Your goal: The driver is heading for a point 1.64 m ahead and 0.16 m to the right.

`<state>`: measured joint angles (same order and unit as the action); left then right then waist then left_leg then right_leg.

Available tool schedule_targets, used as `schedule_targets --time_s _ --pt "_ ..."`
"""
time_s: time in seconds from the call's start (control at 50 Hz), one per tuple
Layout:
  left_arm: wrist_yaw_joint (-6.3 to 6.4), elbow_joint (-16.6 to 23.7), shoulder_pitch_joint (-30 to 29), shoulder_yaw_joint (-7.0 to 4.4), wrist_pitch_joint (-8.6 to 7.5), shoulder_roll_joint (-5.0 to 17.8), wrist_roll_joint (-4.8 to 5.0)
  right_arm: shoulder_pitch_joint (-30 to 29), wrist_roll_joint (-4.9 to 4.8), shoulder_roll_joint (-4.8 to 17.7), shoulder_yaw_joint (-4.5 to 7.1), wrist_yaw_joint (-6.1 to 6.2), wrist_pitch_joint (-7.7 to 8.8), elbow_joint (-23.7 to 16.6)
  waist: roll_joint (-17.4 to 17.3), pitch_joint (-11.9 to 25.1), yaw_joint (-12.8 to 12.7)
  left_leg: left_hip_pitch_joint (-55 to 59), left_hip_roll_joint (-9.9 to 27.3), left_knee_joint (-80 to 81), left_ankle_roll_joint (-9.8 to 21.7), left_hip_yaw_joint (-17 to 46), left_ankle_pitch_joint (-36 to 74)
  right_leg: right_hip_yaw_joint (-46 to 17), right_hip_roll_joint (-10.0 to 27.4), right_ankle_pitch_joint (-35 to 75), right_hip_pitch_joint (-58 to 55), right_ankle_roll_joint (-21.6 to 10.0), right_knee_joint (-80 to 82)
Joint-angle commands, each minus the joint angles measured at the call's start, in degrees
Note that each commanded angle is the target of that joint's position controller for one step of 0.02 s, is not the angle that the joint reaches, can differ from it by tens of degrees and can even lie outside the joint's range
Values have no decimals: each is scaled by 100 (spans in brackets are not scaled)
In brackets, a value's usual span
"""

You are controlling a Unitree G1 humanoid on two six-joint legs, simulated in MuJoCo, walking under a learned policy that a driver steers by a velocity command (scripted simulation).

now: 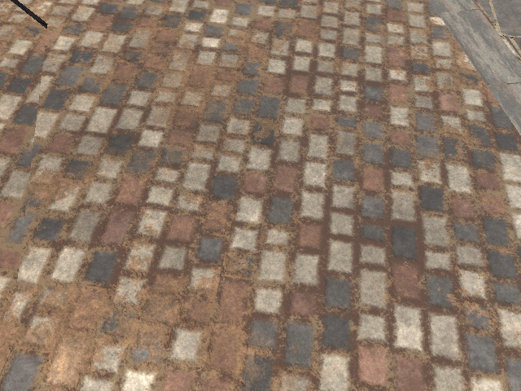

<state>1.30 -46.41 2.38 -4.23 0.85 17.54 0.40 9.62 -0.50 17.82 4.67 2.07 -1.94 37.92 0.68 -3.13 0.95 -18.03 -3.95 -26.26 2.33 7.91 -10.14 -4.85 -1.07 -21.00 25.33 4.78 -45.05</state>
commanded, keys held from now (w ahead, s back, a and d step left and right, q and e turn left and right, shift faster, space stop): q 0.16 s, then no key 0.20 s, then e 0.52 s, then w+e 0.12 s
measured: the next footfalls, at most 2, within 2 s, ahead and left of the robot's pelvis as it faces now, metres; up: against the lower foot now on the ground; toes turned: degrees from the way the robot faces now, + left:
right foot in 0.12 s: +0.06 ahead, -0.14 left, +0.00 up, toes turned +10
left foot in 0.48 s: +0.00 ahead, +0.12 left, +0.00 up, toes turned +6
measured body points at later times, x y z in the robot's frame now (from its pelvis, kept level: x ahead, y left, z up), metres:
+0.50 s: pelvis +0.00 -0.01 +0.00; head +0.03 -0.01 +0.44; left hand +0.05 +0.27 -0.13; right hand +0.19 -0.25 -0.11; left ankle -0.04 +0.12 -0.75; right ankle +0.02 -0.15 -0.74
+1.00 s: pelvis +0.00 -0.05 +0.00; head +0.03 -0.09 +0.45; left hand +0.12 +0.23 -0.09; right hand +0.13 -0.35 -0.12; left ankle -0.01 +0.11 -0.66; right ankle -0.01 -0.12 -0.74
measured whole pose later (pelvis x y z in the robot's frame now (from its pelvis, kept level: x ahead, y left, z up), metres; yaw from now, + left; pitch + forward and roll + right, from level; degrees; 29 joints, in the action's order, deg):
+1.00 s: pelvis +0.00 -0.05 +0.00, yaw -6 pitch +1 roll +2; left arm -0.1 -43.5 13.7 -3.3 -0.4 17.3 0.8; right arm 6.5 -0.3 18.5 5.2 2.0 -0.3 43.8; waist -1.9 -3.0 -1.5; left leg -27.4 0.8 -60.2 -1.8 1.5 -22.4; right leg -1.5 -2.5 -14.4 14.1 -5.0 -27.2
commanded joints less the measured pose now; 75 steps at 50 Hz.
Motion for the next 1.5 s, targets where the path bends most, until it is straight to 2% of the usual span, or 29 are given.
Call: schedule_targets --time_s 0.02,0.1,0.12,0.14,0.16,0.18,0.22,0.42,0.46,0.48,0.5,0.54,0.62,0.66,0.8,0.82,0.84,0.86,0.88,0.92,0.96,1.02,1.26,1.32,1.38,1.4,1.42,1.44,1.5 --pt "-35 337 2 -119 -107 494 17 -106 1 1008 277 -3 18 -374 -974 887 11 825 1366 480 1045 1673 1530 6 -100 -5 -205 -30 469" --pt "-126 209 543 -175 -227 551 14 -397 -92 938 234 11 -60 -438 -979 895 -294 647 1033 79 693 1904 1303 141 -110 971 -1156 -259 2230" --pt "-110 164 722 -246 -227 791 -45 -293 -84 783 189 28 -70 -453 -651 953 -271 180 743 -307 411 1674 480 -213 437 1442 -1771 -461 2555" --pt "-55 237 673 -301 -174 1150 -122 95 0 425 101 12 -69 -398 742 1003 23 -634 -34 -1649 58 708 -1568 -1363 1699 2365 -2323 -954 2720" --pt "-80 267 595 -314 -175 1295 -317 35 -38 796 231 10 -7 -563 1612 690 9 -1488 -396 -2753 -210 176 -2802 -2529 2489 2819 -1801 -1937 2930" --pt "-61 428 306 -226 -214 980 -283 122 17 1180 342 14 19 -419 982 569 41 -1445 -39 -3625 -350 359 -2471 -2243 2401 2676 -1639 -2070 2911" --pt "-23 493 -29 -126 -216 639 -121 285 1 1022 363 45 -66 -139 575 426 143 -1445 -17 -4138 -529 270 -1850 -1222 1669 2292 -1629 -1620 2741" --pt "-69 104 554 -24 -98 706 10 -37 33 228 -16 -6 -28 -89 1018 579 -255 424 331 -509 -738 -659 -1004 -474 1289 3025 -1754 -1632 2489" --pt "-124 -23 714 13 -142 703 123 277 62 440 51 -12 -13 123 797 445 -70 1411 294 1020 -479 -681 405 -530 1138 2846 -1295 -1324 2360" --pt "-172 -30 844 53 -221 653 37 384 81 779 116 44 -17 108 421 669 -125 2109 800 809 -301 -198 1269 -520 1011 2354 -905 -976 2242" --pt "-239 58 922 98 -315 491 -77 332 134 1266 222 103 -61 92 -624 814 -347 2262 1440 291 133 229 2213 -35 512 1239 -501 -624 1914" --pt "-200 116 472 80 -263 616 9 -36 171 772 126 7 -20 59 -861 649 -180 1419 1526 532 535 279 939 381 247 525 -734 -295 1487" --pt "-98 198 567 -15 -31 627 64 4 147 821 175 79 109 105 -1371 271 -90 1040 1998 653 766 486 1233 505 188 -349 -142 -375 125" --pt "-128 272 564 -74 55 608 112 -26 145 778 164 125 168 75 -1225 217 -26 1113 2457 667 1123 641 2101 366 348 -1442 366 -371 -1054" --pt "-337 354 978 -117 204 529 102 -618 -68 899 223 78 107 152 -832 600 -307 896 2028 -119 608 -584 2073 1025 174 411 -993 -421 934" --pt "-326 309 1181 -168 207 598 79 -471 -101 799 202 67 103 241 -613 654 -365 651 1837 -602 345 -826 1461 992 13 975 -1482 -570 1558" --pt "-251 382 1236 -295 187 1029 61 -97 17 572 152 30 116 331 523 633 -238 -180 1359 -1798 -183 -1374 -28 -73 544 2700 -2165 -895 2128" --pt "-210 592 1245 -415 106 1796 -51 -453 264 257 21 44 126 -40 1968 606 -237 -1764 334 -3303 -708 -1309 -3022 -2632 2187 4553 -2501 -2131 2507" --pt "-263 641 1432 -323 -43 1550 -241 -773 141 508 89 90 142 -72 1064 1080 -577 -1769 332 -4261 -645 -385 -3253 -2898 2396 3934 -2408 -2665 2671" --pt "-213 574 1194 -270 -218 1239 17 -610 -10 727 189 60 178 45 449 689 -304 -2159 665 -4103 -400 -253 -2107 -2258 1761 555 -2347 -2109 2941" --pt "-98 621 1035 -144 -224 962 102 -782 17 803 235 32 252 80 574 279 -302 -2216 776 -3526 -349 -236 -1159 -2212 1456 -1209 -2121 -1771 3375" --pt "8 653 1274 -130 -289 955 15 -818 26 658 217 -68 467 132 536 268 -334 -2129 633 -2800 -415 -274 -311 -2006 1278 -682 -2374 -1708 3614" --pt "11 595 1756 -209 -291 1106 104 -1418 -77 485 68 -285 883 4 660 21 -590 -1143 331 -298 -656 -251 293 -2096 1013 -85 -1805 -1745 3231" --pt "-26 565 1782 -156 -290 945 74 -1135 -91 608 72 -332 982 89 806 107 -476 -441 359 -47 -470 -391 351 -2198 1080 265 -1754 -1667 3026" --pt "-43 579 1732 -18 -291 564 29 -58 3 833 176 -266 1038 355 713 571 119 1259 608 358 -25 -306 269 -1828 657 1173 -1337 -1315 1895" --pt "-43 680 1727 104 -315 218 -60 790 74 1136 235 -235 1036 473 -163 1201 420 2395 1540 503 373 817 -261 -1202 180 583 -685 -1056 186" --pt "-14 916 2075 128 -387 149 130 1225 113 1651 373 -315 973 726 -1944 1347 167 3311 2471 1197 1174 3305 -1734 -607 -518 -1148 1051 -757 -1361" --pt "7 769 2003 1 -421 744 221 1017 -33 1059 238 -370 974 682 -1219 686 204 3015 2538 1365 1176 3413 -2562 -755 -148 -1071 1820 -723 -2045" --pt "-61 816 1217 -20 -495 722 27 632 23 478 31 -353 898 608 -439 -31 153 2142 1820 1482 905 1688 -881 -337 388 127 1915 -703 -1937"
